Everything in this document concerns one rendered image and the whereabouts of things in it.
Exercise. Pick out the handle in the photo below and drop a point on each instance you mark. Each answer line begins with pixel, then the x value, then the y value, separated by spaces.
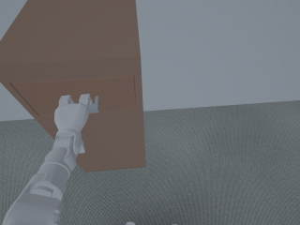
pixel 94 108

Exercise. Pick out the robot left upper arm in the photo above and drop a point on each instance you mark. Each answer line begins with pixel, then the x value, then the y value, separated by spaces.
pixel 34 209

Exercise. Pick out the drawer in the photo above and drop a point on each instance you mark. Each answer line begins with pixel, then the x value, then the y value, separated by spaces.
pixel 114 93

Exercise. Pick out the robot left hand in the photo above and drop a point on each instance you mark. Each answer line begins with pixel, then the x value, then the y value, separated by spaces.
pixel 70 115

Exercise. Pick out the left robot forearm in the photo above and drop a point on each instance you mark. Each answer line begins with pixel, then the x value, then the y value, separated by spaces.
pixel 52 176

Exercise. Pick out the cabinet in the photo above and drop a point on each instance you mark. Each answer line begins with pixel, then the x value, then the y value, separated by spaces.
pixel 54 40

